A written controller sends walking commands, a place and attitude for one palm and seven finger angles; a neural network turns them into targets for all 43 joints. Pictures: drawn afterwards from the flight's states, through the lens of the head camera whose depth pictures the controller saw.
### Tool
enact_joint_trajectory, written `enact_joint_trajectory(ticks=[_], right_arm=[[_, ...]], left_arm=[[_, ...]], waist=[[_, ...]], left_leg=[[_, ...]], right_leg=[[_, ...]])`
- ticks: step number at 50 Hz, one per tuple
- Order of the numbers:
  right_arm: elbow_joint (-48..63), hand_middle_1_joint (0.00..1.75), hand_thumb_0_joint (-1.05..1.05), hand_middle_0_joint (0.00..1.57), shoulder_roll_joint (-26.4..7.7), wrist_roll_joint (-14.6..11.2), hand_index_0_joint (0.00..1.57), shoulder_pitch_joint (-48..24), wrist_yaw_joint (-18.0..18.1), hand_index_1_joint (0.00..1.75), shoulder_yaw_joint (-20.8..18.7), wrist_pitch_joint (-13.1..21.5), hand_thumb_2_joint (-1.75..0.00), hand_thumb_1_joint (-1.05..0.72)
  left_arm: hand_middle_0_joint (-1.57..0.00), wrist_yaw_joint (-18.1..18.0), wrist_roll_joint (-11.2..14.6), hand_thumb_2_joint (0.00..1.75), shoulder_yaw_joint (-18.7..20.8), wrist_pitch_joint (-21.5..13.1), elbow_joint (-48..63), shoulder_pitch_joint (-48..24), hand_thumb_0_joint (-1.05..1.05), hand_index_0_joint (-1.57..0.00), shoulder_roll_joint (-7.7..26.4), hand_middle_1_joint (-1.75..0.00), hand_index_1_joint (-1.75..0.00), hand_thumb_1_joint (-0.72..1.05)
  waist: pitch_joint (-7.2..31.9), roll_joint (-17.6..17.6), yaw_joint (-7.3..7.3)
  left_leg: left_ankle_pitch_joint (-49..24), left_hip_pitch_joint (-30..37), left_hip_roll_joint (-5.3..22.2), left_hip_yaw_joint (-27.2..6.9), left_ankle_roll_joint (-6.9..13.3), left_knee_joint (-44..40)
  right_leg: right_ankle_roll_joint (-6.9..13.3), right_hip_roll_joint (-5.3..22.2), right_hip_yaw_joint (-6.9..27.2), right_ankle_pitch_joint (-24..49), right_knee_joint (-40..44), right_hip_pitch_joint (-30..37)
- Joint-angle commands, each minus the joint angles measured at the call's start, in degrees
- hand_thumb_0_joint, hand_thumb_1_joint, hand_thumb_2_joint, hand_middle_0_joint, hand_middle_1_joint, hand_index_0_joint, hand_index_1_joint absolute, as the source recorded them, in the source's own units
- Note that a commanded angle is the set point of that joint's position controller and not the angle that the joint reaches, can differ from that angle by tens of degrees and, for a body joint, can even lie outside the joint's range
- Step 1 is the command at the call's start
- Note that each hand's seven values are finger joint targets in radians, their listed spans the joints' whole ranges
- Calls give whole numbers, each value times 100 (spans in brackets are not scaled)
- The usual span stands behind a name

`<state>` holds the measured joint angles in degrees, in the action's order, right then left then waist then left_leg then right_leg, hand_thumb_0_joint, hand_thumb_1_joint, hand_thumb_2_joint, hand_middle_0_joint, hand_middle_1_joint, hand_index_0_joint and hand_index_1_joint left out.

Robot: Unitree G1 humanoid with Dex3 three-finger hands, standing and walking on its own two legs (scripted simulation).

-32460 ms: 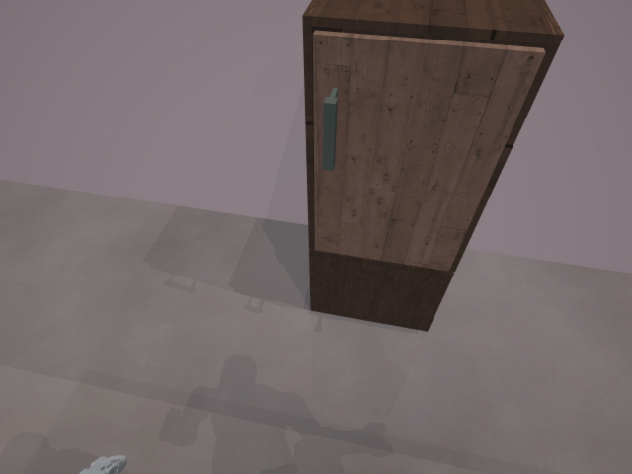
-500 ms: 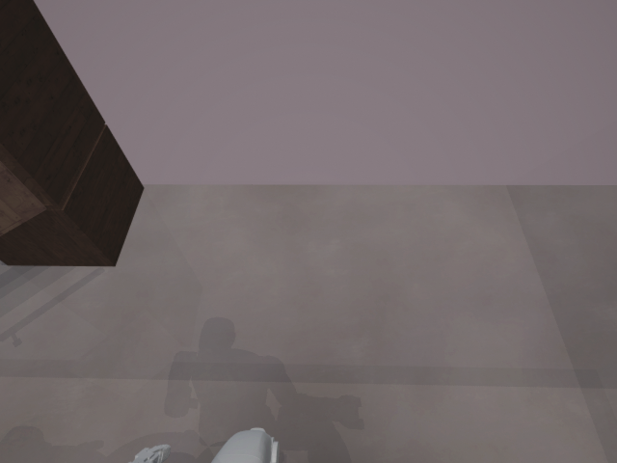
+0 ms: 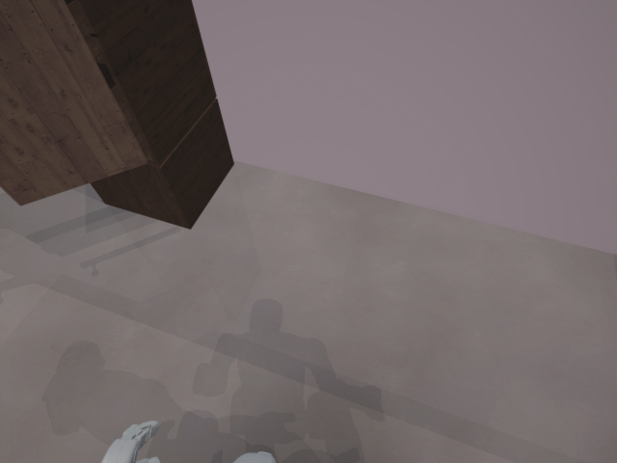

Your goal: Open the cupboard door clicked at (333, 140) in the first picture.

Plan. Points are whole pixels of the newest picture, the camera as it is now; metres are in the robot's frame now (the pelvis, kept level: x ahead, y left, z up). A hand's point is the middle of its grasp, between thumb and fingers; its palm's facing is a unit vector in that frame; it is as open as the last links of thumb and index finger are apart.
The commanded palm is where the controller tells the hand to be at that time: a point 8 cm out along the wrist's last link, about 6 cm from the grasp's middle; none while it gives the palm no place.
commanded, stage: turn to face it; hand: left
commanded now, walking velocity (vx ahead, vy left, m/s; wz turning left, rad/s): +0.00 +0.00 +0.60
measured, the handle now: out of the picture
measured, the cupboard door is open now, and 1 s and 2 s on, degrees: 46 46 46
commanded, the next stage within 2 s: take the last steps up to it in 0.74 s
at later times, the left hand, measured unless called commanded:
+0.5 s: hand out of the picture +0.01 +0.23 -0.16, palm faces +0.34 -0.91 -0.25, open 7.4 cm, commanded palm none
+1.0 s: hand out of the picture -0.03 +0.16 -0.16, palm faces +0.52 -0.83 -0.19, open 7.4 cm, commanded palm none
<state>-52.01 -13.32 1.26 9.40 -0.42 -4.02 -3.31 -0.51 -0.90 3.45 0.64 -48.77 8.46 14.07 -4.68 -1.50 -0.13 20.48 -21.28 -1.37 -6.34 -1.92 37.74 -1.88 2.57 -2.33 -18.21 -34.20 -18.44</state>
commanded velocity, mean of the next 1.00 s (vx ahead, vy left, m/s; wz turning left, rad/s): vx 0.05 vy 0.03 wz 0.37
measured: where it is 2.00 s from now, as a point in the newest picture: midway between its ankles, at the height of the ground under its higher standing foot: (256, 439)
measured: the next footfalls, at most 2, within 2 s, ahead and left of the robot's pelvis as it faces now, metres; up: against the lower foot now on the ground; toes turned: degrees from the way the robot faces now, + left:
left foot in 0.32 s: +0.03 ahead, +0.12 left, +0.00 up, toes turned +18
right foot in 0.68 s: +0.11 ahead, -0.13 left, +0.00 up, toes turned +18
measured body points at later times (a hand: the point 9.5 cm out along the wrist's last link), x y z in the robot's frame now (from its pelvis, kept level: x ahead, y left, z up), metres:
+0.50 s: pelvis +0.02 +0.00 +0.01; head +0.06 +0.04 +0.45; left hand +0.00 +0.28 -0.14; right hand +0.20 -0.20 -0.12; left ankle +0.00 +0.11 -0.73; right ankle +0.02 -0.14 -0.65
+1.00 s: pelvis +0.04 -0.02 +0.01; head +0.06 +0.01 +0.46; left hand -0.05 +0.20 -0.15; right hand +0.22 -0.20 -0.13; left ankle -0.02 +0.07 -0.71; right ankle +0.07 -0.14 -0.73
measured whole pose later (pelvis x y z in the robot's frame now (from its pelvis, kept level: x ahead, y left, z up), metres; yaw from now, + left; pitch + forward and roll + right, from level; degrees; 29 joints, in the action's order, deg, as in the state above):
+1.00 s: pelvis +0.04 -0.02 +0.01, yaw +28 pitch +0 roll +1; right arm -56.8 -11.3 1.1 9.3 -0.9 -2.9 -2.5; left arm -0.4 -1.4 2.6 -0.6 -56.3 15.4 10.8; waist -4.0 2.5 1.7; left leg 23.8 -16.5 0.0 4.0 -1.7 36.5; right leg -0.9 5.9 -9.2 -17.8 -29.8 -11.4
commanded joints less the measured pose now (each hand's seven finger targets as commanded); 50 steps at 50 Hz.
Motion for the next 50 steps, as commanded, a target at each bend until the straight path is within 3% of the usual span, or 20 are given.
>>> enact_joint_trajectory(ticks=[1,3,5,10,14,15,16,17,21,28,31,32,34,35,37,39,42,47,49,50], right_arm=[[603,30,0,20,-676,-32,20,-431,-22,30,-236,81,-90,-90],[437,30,0,20,-562,-30,20,-327,-98,30,-185,21,-90,-90],[416,30,0,20,-421,-49,20,-367,-135,30,-125,0,-90,-90],[500,30,0,20,-243,-77,20,-691,-171,30,-20,72,-90,-90],[394,30,0,20,-472,-49,20,-97,-129,30,-56,160,-90,-90],[317,30,0,20,-893,-10,20,320,-107,30,-155,224,-90,-90],[268,30,0,20,-1567,34,20,771,-52,30,-332,235,-90,-90],[161,30,0,20,-1677,0,20,1109,-11,30,-317,184,-90,-90],[322,30,0,20,-1071,23,20,222,174,30,-143,270,-90,-90],[234,30,0,20,-1017,48,20,61,132,30,-140,229,-90,-90],[243,30,0,20,-987,6,20,-156,113,30,-148,188,-90,-90],[247,30,0,20,-857,-33,20,-175,88,30,-135,191,-90,-90],[422,30,0,20,-349,-82,20,-138,26,30,-46,171,-90,-90],[386,30,0,20,-468,-43,20,-289,34,30,-80,121,-90,-90],[183,30,0,20,-508,-52,20,-187,20,30,-126,58,-90,-90],[67,30,0,20,-316,-64,20,-177,-12,30,-60,58,-90,-90],[-18,30,0,20,-115,-84,20,-254,-26,30,6,81,-90,-90],[-44,30,0,20,-109,-46,20,-272,-67,30,58,218,-90,-90],[-170,30,0,20,-182,-27,20,198,-44,30,66,295,-90,-90],[-264,30,0,20,-403,-16,20,537,-25,30,25,350,-90,-90]], left_arm=[[-20,-148,-38,90,244,-125,242,602,0,-20,1069,-30,-30,90],[-20,-154,-35,90,147,-100,361,150,0,-20,731,-30,-30,90],[-20,-144,-44,90,147,-136,356,235,0,-20,718,-30,-30,90],[-20,-128,-73,90,253,-130,118,738,0,-20,1024,-30,-30,90],[-20,-76,-6,90,305,-103,77,621,0,-20,1051,-30,-30,90],[-20,-51,41,90,283,-79,163,594,0,-20,881,-30,-30,90],[-20,-2,72,90,144,-54,415,393,0,-20,430,-30,-30,90],[-20,-51,-7,90,77,22,599,-17,0,-20,485,-30,-30,90],[-20,-21,5,90,150,94,141,87,0,-20,425,-30,-30,90],[-20,17,14,90,72,90,40,220,0,-20,262,-30,-30,90],[-20,2,27,90,92,14,-124,739,0,-20,300,-30,-30,90],[-20,-17,6,90,125,-50,-182,933,0,-20,458,-30,-30,90],[-20,-73,-94,90,245,-120,-157,978,0,-20,1258,-30,-30,90],[-20,-96,-58,90,198,-141,-118,922,0,-20,1110,-30,-30,90],[-20,-138,-38,90,147,-135,-100,507,0,-20,787,-30,-30,90],[-20,-130,-56,90,107,-156,-72,438,0,-20,635,-30,-30,90],[-20,-128,-81,90,124,-181,-253,717,0,-20,693,-30,-30,90],[-20,-56,-79,90,248,-213,-542,1050,0,-20,876,-30,-30,90],[-20,-13,-32,90,281,-197,-537,829,0,-20,890,-30,-30,90],[-20,22,5,90,267,-164,-475,691,0,-20,747,-30,-30,90]], waist=[[639,1672,178],[469,1444,-48],[526,1319,-18],[646,1273,278],[885,985,-69],[1248,30,-306],[1283,-1688,-547],[1222,-963,-637],[869,-798,-156],[779,-750,-84],[825,-687,161],[854,-337,250],[705,1811,296],[634,1428,324],[459,1711,89],[442,1269,37],[503,1163,150],[449,1177,318],[458,922,49],[528,305,-139]], left_leg=[[1158,-1406,116,188,-15,3289],[587,-1218,311,430,-124,3329],[498,-1039,302,707,-193,2636],[592,-520,182,1199,-134,835],[-575,791,104,1270,47,-925],[-1850,1889,779,460,347,-1411],[-4162,2556,2397,-1701,1283,-1582],[-4221,2249,2725,-1745,1665,-1450],[-3570,1455,1679,-721,1219,-1612],[-2513,924,1414,-539,1106,-1673],[-2088,467,1183,-530,870,-1284],[-1628,176,916,-352,621,-961],[1290,-895,-206,633,41,1236],[1356,-914,-7,314,75,2172],[823,-1035,235,298,22,2962],[599,-774,212,514,-45,2636],[680,-452,138,803,-76,1501],[502,36,108,1111,2,-38],[-77,967,63,1218,93,-1057],[-208,1774,271,850,251,-1647]], right_leg=[[1115,2217,1931,1490,1700,1060],[880,1691,656,2223,1465,886],[794,1583,167,2801,1362,1095],[812,1790,-136,3615,967,1627],[388,1703,-566,3259,-3,1149],[65,1419,-824,2251,-1028,261],[-362,531,-857,-1714,-2340,-1393],[-249,510,-165,-2131,-2897,-1494],[-254,395,252,-824,-3306,-1400],[-207,12,-99,-748,-1260,-293],[-159,-149,-241,199,183,726],[-111,26,-74,670,909,1233],[903,2293,2136,1238,1918,1390],[1177,2328,2048,1468,1893,999],[1083,1840,1314,2103,1637,921],[942,1530,651,2627,1495,874],[941,1495,450,3013,1405,1212],[921,1747,680,1389,1506,1330],[705,1617,414,426,1238,716],[441,1326,78,-140,617,13]])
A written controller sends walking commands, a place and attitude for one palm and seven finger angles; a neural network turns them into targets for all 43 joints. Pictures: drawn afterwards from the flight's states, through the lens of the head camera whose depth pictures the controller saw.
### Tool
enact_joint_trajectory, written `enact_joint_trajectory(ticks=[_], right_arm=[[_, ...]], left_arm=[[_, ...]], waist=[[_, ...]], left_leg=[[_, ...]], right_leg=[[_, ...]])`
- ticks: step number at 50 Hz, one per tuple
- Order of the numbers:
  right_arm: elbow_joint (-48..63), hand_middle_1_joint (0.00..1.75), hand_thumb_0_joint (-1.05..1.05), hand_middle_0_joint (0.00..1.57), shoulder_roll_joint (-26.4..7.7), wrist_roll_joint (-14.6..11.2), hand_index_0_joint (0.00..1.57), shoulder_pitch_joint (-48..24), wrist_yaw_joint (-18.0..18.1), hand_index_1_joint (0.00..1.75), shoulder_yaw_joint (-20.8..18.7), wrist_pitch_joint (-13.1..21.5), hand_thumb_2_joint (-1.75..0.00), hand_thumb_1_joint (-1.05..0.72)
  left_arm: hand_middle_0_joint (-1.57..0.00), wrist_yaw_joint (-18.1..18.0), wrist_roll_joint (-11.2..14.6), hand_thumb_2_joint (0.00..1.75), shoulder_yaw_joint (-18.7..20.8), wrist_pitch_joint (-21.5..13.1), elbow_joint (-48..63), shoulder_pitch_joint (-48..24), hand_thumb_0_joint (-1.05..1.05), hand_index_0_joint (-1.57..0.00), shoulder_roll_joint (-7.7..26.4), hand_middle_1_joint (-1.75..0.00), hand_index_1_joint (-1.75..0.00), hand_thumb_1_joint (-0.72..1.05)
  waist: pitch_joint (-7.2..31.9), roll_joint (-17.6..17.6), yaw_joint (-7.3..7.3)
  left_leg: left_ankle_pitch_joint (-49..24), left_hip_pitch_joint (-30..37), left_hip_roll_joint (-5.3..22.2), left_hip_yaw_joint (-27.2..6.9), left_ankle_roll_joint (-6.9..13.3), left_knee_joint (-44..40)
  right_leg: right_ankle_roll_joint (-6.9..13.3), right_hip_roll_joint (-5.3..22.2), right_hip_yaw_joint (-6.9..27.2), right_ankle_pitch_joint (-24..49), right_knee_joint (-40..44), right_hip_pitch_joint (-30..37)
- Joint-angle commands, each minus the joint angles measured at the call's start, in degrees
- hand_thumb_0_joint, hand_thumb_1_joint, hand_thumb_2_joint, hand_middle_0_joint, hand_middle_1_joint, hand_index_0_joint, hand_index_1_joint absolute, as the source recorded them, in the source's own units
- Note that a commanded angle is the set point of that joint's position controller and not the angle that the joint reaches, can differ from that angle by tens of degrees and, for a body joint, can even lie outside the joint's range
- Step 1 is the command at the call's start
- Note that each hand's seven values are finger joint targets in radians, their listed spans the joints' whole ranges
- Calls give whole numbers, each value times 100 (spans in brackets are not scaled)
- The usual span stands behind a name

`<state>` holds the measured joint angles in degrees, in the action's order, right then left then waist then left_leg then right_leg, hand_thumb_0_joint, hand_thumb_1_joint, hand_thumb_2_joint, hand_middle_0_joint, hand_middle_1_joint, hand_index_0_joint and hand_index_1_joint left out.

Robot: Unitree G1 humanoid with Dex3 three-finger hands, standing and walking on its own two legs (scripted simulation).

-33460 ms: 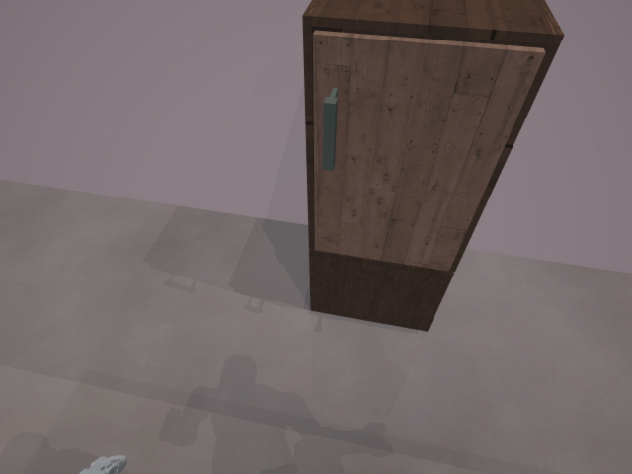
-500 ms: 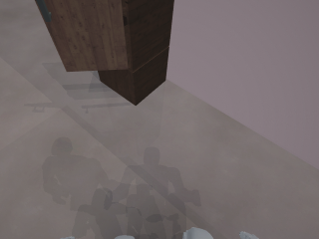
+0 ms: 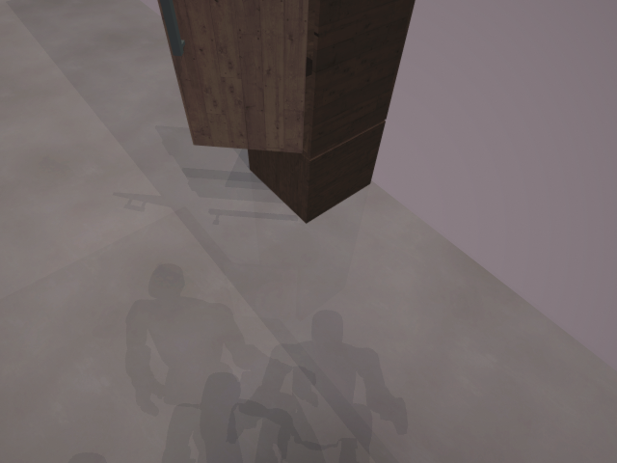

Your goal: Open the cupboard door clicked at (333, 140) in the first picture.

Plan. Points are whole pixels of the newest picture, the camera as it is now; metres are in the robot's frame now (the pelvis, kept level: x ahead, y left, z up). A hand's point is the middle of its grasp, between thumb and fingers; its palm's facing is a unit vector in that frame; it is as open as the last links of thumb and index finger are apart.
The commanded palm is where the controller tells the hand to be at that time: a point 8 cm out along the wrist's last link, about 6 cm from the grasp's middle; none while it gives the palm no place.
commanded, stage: take the last steps up to it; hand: left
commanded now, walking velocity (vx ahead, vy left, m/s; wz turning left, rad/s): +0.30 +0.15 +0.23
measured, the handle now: (174, 20) +1.06 +0.44 +0.04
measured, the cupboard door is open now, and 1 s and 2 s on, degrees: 46 46 46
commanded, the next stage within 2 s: come to a stop and stand still in 1.30 s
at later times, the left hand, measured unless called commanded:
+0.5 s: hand (187, 419) +0.19 +0.20 -0.16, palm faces +0.12 -0.97 -0.22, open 7.4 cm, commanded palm none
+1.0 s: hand (139, 388) +0.23 +0.29 -0.18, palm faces +0.19 -0.96 -0.19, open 7.4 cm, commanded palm none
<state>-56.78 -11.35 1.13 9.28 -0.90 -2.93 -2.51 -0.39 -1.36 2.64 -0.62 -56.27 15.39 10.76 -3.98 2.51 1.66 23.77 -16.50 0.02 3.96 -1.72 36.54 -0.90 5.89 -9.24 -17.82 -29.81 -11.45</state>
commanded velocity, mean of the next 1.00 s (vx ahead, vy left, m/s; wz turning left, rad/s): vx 0.30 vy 0.14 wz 0.05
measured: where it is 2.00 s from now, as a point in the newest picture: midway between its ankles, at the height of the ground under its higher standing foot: (265, 370)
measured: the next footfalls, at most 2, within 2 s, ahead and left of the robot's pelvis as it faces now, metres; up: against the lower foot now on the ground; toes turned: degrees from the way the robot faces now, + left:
left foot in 0.02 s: +0.04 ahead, +0.11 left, +0.00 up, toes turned +4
right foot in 0.42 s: +0.19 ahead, -0.10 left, +0.00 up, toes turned -4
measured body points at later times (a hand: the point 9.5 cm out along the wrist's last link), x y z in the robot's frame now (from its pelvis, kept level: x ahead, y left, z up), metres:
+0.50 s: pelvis +0.11 +0.00 -0.01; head +0.13 -0.02 +0.44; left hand +0.18 +0.25 -0.14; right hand +0.08 -0.23 -0.17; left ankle +0.02 +0.10 -0.69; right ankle +0.15 -0.10 -0.74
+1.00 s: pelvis +0.27 +0.11 +0.00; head +0.30 +0.13 +0.45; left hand +0.22 +0.34 -0.16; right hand +0.39 -0.11 -0.14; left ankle +0.29 +0.20 -0.74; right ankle +0.25 -0.01 -0.65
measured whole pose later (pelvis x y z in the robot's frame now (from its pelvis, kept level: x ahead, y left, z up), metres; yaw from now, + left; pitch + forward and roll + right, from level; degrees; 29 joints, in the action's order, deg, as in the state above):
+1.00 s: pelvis +0.27 +0.11 +0.00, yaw +6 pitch +0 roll +1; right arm -55.8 -8.7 1.5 10.3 1.2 -2.4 3.9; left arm 0.4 -1.4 3.5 -0.3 -62.7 16.6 10.9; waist -3.5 2.3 2.7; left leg 12.4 -15.3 0.5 9.9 3.0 27.2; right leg 0.3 6.6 -4.4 -21.3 -66.6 -28.7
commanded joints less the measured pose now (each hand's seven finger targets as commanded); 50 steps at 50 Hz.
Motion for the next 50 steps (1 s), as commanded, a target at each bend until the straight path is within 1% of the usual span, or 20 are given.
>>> enact_joint_trajectory(ticks=[1,2,3,7,11,15,19,20,21,22,24,26,28,36,39,40,41,42,45,50], right_arm=[[153,30,0,20,-1126,76,20,976,73,30,-219,295,-90,-90],[88,30,0,20,-1399,81,20,1474,133,30,-271,257,-90,-90],[16,30,0,20,-1208,81,20,1517,177,30,-215,283,-90,-90],[178,30,0,20,-793,31,20,904,228,30,-55,474,-90,-90],[-19,30,0,20,-770,13,20,1108,202,30,-45,522,-90,-90],[-190,30,0,20,-770,36,20,1255,162,30,-42,492,-90,-90],[-255,30,0,20,-665,3,20,1088,164,30,-25,475,-90,-90],[-205,30,0,20,-515,-57,20,1097,131,30,-13,512,-90,-90],[-20,30,0,20,-297,-72,20,1183,102,30,7,529,-90,-90],[80,30,0,20,-601,9,20,991,94,30,-72,466,-90,-90],[76,30,0,20,-474,33,20,411,44,30,-105,376,-90,-90],[-65,30,0,20,-203,65,20,623,-23,30,-71,259,-90,-90],[-147,30,0,20,-73,56,20,801,-77,30,-57,245,-90,-90],[283,30,0,20,-34,17,20,-57,-208,30,-4,380,-90,-90],[141,30,0,20,-323,27,20,561,-155,30,-43,469,-90,-90],[-63,30,0,20,-686,50,20,1227,-84,30,-133,498,-90,-90],[-200,30,0,20,-1347,135,20,1964,17,30,-306,532,-90,-90],[-253,30,0,20,-1579,89,20,2396,121,30,-321,477,-90,-90],[27,30,0,20,-859,52,20,1177,197,30,-115,527,-90,-90],[-37,30,0,20,-470,46,20,928,204,30,-64,658,-90,-90]], left_arm=[[-20,79,84,90,302,-13,435,-57,0,-20,727,-30,-30,90],[-20,101,34,90,185,-25,712,-610,0,-20,536,-30,-30,90],[-20,72,-20,90,183,-8,710,-1000,0,-20,586,-30,-30,90],[-20,183,-16,90,178,-22,337,-604,0,-20,548,-30,-30,90],[-20,184,1,90,112,-20,330,-699,0,-20,408,-30,-30,90],[-20,189,5,90,97,-34,436,-994,0,-20,362,-30,-30,90],[-20,157,-18,90,218,-129,164,-58,0,-20,538,-30,-30,90],[-20,121,-52,90,316,-199,-25,646,0,-20,922,-30,-30,90],[-20,73,-42,90,453,-226,-173,1319,0,-20,1499,-30,-30,90],[-20,11,29,90,440,-187,-139,1303,0,-20,1482,-30,-30,90],[-20,-51,27,90,316,-203,29,497,0,-20,970,-30,-30,90],[-20,-40,17,90,217,-283,69,191,0,-20,600,-30,-30,90],[-20,-31,3,90,221,-368,-12,242,0,-20,589,-30,-30,90],[-20,4,-40,90,232,-402,-445,610,0,-20,869,-30,-30,90],[-20,6,-19,90,280,-296,-426,399,0,-20,933,-30,-30,90],[-20,31,-18,90,241,-265,-383,438,0,-20,756,-30,-30,90],[-20,65,31,90,188,-238,-272,609,0,-20,392,-30,-30,90],[-20,65,20,90,94,-252,27,181,0,-20,274,-30,-30,90],[-20,80,13,90,125,-204,-72,-157,0,-20,314,-30,-30,90],[-20,121,-28,90,122,-45,-153,98,0,-20,86,-30,-30,90]], waist=[[596,-1640,-515],[392,-2000,-746],[287,-1728,-784],[116,-836,-233],[162,-819,-224],[-132,-846,-255],[116,-336,232],[464,369,512],[891,1795,678],[590,1208,582],[-237,880,284],[-176,612,-25],[63,514,-117],[56,781,96],[223,464,-307],[538,-299,-590],[1078,-1788,-832],[1042,-1942,-971],[485,-1234,-498],[202,-755,-91]], left_leg=[[-292,2048,1313,-1842,801,-1880],[-390,2061,2100,-2787,1405,-2331],[-182,1712,2031,-2899,1581,-2438],[-895,1186,1433,-1849,1330,-2556],[-1534,1114,1209,-1255,1330,-2519],[-1100,654,1213,-1244,1348,-2561],[-959,-192,752,-910,974,-1349],[-597,-1041,249,-384,666,-129],[890,-2088,-330,38,353,1568],[1096,-2291,-5,-422,285,2625],[9,-2356,507,-734,214,3217],[-748,-1856,642,-544,62,2912],[-1040,-1644,649,-297,-27,2337],[-1218,-1028,351,229,-13,-24],[-1296,605,82,507,101,-923],[-982,1683,282,285,216,-1079],[-765,2633,1630,-1577,723,-1404],[-893,2648,2226,-2422,1180,-1988],[-582,1272,2051,-1744,1252,-2347],[-1382,638,1628,-673,1180,-2736]], right_leg=[[-21,217,69,-930,-1168,-1861],[-102,-130,21,-1758,-2442,-2690],[-15,-17,533,-1614,-3140,-2917],[-8,151,751,-312,-3471,-2643],[-68,75,517,-70,-2281,-2117],[-66,-82,332,-15,-1337,-1462],[21,-222,332,394,68,632],[272,549,1223,-141,560,1907],[902,2191,3412,-480,1458,2819],[1230,2636,3971,-1066,1926,2147],[1078,2191,3234,-1827,2163,483],[721,1701,1878,-830,2229,-183],[656,1449,1189,59,2170,-13],[617,1373,594,1417,1669,527],[419,1102,294,1042,867,-151],[299,816,65,948,-266,-677],[44,31,-360,-739,-1963,-1795],[80,-248,120,-1740,-3382,-2547],[215,273,796,-611,-4405,-2822],[93,289,666,121,-3214,-2227]])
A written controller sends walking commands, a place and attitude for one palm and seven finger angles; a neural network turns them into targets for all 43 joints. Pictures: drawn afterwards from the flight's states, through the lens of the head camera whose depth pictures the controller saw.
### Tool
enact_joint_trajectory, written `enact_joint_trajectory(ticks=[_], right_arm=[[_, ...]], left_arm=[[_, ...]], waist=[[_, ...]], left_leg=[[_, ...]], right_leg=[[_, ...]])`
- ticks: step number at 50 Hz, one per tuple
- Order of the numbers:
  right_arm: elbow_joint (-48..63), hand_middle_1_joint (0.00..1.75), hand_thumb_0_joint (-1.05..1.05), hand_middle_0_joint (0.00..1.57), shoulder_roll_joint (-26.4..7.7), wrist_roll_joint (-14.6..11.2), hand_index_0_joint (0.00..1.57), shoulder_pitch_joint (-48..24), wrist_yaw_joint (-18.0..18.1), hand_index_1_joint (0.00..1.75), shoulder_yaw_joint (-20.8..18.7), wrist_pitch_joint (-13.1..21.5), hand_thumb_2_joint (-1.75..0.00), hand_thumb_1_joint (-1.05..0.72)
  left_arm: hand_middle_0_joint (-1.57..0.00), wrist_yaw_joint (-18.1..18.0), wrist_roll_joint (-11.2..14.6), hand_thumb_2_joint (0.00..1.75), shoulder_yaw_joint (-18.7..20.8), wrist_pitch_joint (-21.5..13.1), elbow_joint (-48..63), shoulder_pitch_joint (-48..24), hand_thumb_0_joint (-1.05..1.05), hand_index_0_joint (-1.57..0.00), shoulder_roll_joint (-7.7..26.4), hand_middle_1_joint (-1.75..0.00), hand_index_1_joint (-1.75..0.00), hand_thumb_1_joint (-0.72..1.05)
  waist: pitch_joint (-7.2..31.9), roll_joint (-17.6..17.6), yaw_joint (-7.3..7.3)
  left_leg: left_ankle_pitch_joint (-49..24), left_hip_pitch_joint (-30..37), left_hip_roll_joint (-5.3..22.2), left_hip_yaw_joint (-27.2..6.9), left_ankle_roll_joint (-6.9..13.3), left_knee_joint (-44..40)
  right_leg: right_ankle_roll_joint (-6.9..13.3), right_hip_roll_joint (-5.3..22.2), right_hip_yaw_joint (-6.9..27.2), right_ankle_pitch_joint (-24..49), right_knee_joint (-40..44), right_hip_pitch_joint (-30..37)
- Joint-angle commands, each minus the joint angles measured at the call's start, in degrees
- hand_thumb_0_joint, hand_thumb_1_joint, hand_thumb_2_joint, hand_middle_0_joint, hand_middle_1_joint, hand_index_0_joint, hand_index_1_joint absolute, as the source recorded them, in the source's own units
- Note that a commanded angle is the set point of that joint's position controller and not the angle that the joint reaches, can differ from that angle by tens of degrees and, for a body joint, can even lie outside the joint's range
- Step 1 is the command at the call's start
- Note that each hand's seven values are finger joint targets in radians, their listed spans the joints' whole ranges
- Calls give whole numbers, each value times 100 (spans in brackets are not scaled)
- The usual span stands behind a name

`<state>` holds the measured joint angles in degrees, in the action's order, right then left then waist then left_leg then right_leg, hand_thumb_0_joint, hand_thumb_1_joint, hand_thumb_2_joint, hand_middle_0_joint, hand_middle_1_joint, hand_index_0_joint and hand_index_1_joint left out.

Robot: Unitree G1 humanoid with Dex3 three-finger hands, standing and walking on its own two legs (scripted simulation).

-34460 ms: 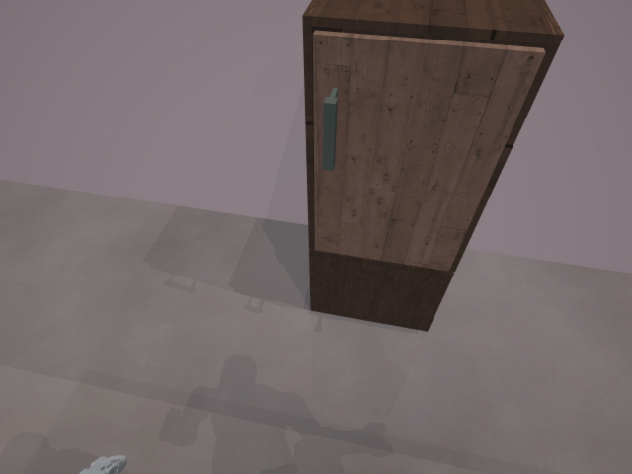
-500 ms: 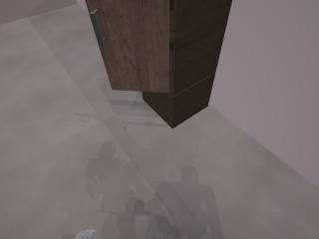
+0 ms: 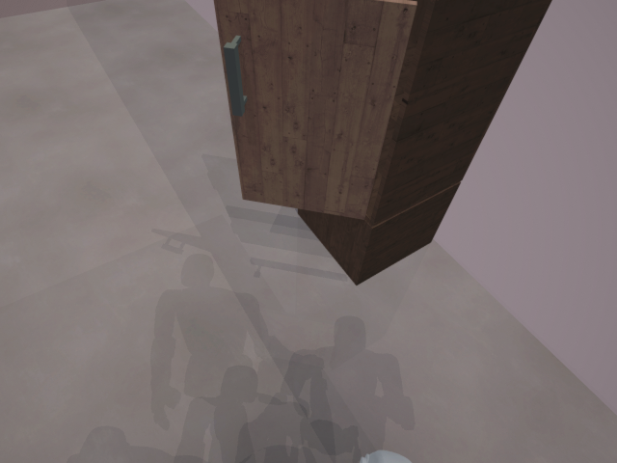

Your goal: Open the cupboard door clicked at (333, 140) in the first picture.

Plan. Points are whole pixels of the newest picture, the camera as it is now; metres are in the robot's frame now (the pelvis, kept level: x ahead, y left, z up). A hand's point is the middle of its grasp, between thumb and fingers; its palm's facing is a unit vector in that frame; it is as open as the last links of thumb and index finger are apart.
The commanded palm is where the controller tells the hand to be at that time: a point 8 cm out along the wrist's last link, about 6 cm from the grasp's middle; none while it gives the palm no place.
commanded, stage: take the last steps up to it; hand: left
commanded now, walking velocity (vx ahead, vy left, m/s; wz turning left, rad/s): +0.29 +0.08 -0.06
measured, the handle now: (237, 76) +0.82 +0.24 +0.04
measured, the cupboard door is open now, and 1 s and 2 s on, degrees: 46 46 46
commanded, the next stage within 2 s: come to a stop and stand still in 0.30 s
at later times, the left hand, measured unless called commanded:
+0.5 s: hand (202, 397) +0.22 +0.19 -0.16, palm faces +0.04 -0.97 -0.22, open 7.2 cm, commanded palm none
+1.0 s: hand (202, 386) +0.24 +0.20 -0.17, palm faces +0.00 -0.97 -0.26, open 7.4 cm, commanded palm none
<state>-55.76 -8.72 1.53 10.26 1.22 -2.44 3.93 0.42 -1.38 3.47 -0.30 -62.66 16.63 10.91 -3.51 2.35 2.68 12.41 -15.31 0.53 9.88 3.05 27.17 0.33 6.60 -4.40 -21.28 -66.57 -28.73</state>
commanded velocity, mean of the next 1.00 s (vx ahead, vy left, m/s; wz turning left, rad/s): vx -0.02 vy -0.01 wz -0.01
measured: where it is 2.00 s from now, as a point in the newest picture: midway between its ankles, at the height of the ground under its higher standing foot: outside the picture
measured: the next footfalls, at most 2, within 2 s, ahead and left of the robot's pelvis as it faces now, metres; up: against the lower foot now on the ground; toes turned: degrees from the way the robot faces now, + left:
right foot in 0.26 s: +0.20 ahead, -0.10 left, +0.00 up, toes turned -9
left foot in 0.58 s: +0.31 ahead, +0.15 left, +0.00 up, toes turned +2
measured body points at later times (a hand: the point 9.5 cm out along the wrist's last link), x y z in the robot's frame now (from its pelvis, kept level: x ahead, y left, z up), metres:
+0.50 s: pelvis +0.17 +0.00 +0.01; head +0.20 -0.01 +0.46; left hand +0.22 +0.24 -0.14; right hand +0.18 -0.22 -0.15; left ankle +0.22 +0.15 -0.70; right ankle +0.16 -0.10 -0.74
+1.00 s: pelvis +0.19 +0.00 -0.01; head +0.21 -0.02 +0.44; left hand +0.24 +0.25 -0.15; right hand +0.25 -0.25 -0.16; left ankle +0.23 +0.14 -0.71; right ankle +0.16 -0.10 -0.74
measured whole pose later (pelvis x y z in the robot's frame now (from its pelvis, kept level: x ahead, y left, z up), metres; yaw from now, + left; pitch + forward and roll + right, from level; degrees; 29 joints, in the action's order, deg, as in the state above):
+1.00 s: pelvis +0.19 +0.00 -0.01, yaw -2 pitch +1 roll +0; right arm -57.6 -12.1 1.2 9.0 1.0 -3.7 -3.8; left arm -1.0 -1.4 2.2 1.8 -57.0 13.0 11.2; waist -1.9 -1.4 0.5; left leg 22.9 -24.8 2.4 0.5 -0.8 43.6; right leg 1.8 0.4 -3.6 -19.3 -32.7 -13.9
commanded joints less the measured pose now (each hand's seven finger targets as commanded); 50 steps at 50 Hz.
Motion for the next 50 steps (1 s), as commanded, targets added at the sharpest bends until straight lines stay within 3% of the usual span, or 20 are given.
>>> enact_joint_trajectory(ticks=[1,7,10,11,13,14,19,25,27,29,30,32,34,37,41,43,44,45,47,50], right_arm=[[-129,30,0,20,-750,15,20,825,-15,30,-120,13,-90,-90],[-307,30,0,20,-893,39,20,964,-73,30,-113,-35,-90,-90],[-423,30,0,20,-856,25,20,1004,-58,30,-75,-83,-90,-90],[-444,30,0,20,-774,-19,20,1020,-62,30,-44,-76,-90,-90],[-198,30,0,20,-606,-63,20,1045,-124,30,-33,-66,-90,-90],[-226,30,0,20,-816,-53,20,832,-90,30,-76,-119,-90,-90],[-407,30,0,20,-273,-32,20,884,-146,30,-4,-260,-90,-90],[-462,30,0,20,-149,-84,20,861,-77,30,85,-343,-90,-90],[-513,30,0,20,-430,-94,20,961,-42,30,12,-352,-90,-90],[-406,30,0,20,-1075,-58,20,933,34,30,-84,-372,-90,-90],[-348,30,0,20,-1219,-43,20,817,71,30,-111,-422,-90,-90],[-316,30,0,20,-1206,-24,20,647,174,30,-121,-424,-90,-90],[-187,30,0,20,-1285,-3,20,596,237,30,-170,-451,-90,-90],[-34,30,0,20,-1370,8,20,398,255,30,-263,-478,-90,-90],[81,30,0,20,-1395,23,20,65,187,30,-296,-513,-90,-90],[129,30,0,20,-1305,-23,20,-92,129,30,-292,-554,-90,-90],[196,30,0,20,-1033,-75,20,-37,88,30,-271,-596,-90,-90],[292,30,0,20,-682,-100,20,-77,16,30,-208,-633,-90,-90],[345,30,0,20,-618,-69,20,-340,-49,30,-183,-700,-90,-90],[32,30,0,20,-594,-78,20,44,-35,30,-147,-645,-90,-90]], left_arm=[[-20,54,-30,90,34,-66,551,-108,0,-20,53,-30,-30,90],[-20,69,-26,90,23,-101,886,-674,0,-20,158,-30,-30,90],[-20,55,-42,90,52,-138,793,-369,0,-20,242,-30,-30,90],[-20,33,-49,90,107,-184,673,54,0,-20,447,-30,-30,90],[-20,-43,6,90,298,-267,414,1198,0,-20,1398,-30,-30,90],[-20,-106,51,90,271,-298,461,984,0,-20,1243,-30,-30,90],[-20,-134,37,90,79,-409,639,6,0,-20,477,-30,-30,90],[-20,-201,61,90,32,-252,404,-167,0,-20,647,-30,-30,90],[-20,-237,58,90,-14,-136,364,-213,0,-20,617,-30,-30,90],[-20,-305,96,90,-74,28,412,178,0,-20,343,-30,-30,90],[-20,-305,74,90,-93,96,426,269,0,-20,269,-30,-30,90],[-20,-241,104,90,-78,219,417,239,0,-20,361,-30,-30,90],[-20,-218,95,90,-6,256,479,197,0,-20,511,-30,-30,90],[-20,-165,78,90,42,269,641,34,0,-20,442,-30,-30,90],[-20,-120,62,90,56,294,744,182,0,-20,348,-30,-30,90],[-20,-111,35,90,74,251,635,586,0,-20,414,-30,-30,90],[-20,-138,-25,90,101,221,671,633,0,-20,709,-30,-30,90],[-20,-151,-64,90,138,190,785,239,0,-20,1115,-30,-30,90],[-20,-178,-51,90,61,121,960,-358,0,-20,1010,-30,-30,90],[-20,-183,-16,90,-20,25,872,-600,0,-20,762,-30,-30,90]], waist=[[124,-713,-179],[-54,-591,-205],[93,-463,-25],[223,-107,159],[713,1519,454],[618,1007,395],[401,474,-227],[562,506,-297],[575,343,-382],[520,-909,-290],[227,-896,-293],[314,-1872,-307],[876,-1678,-386],[1069,-914,-402],[1027,-1312,-301],[892,-926,-81],[666,44,-87],[232,1289,-211],[72,845,-234],[-48,774,-402]], left_leg=[[-190,511,1557,-1175,741,-1857],[-408,580,1512,-1010,767,-1657],[-620,438,1150,-682,440,-841],[-630,-7,834,-473,226,-70],[2278,-1996,-169,-49,-307,2870],[2101,-2057,153,-842,-321,3589],[722,-1363,497,-815,-540,2682],[-218,-113,26,-481,-629,517],[-1642,672,326,-743,-520,-149],[-3287,525,1480,-1720,117,-279],[-2973,117,1687,-1815,296,-473],[-3716,245,1847,-2133,612,-760],[-4274,743,2021,-2128,863,-481],[-3747,938,2048,-2029,924,-334],[-1966,281,1814,-1816,645,-602],[-565,-458,1383,-1561,294,-351],[504,-934,811,-1264,-39,202],[1349,-1165,94,-620,-450,950],[1606,-640,38,-1009,-356,2160],[1265,-632,88,-934,-380,2177]], right_leg=[[-40,211,145,548,872,-422],[3,-55,-89,677,2549,379],[79,-322,-306,1033,3465,1490],[183,-237,-61,1126,3817,2404],[1352,2080,3064,1664,5094,4100],[1491,2138,3206,1236,5297,3456],[932,1141,812,2932,5307,2169],[642,592,237,4211,4486,2029],[324,376,165,3057,4012,1506],[-44,-207,-56,353,3618,1292],[-52,-399,-87,-373,3324,1331],[-88,-448,45,-1066,2165,1024],[-75,-473,411,-1413,1146,677],[-103,-539,443,-1203,1040,408],[-64,-536,234,-703,2249,1142],[-28,-570,107,462,3772,2107],[169,-57,971,375,4808,2199],[661,993,2044,-181,5498,1529],[971,1107,2065,-408,5642,408],[957,697,1296,1920,5014,1037]])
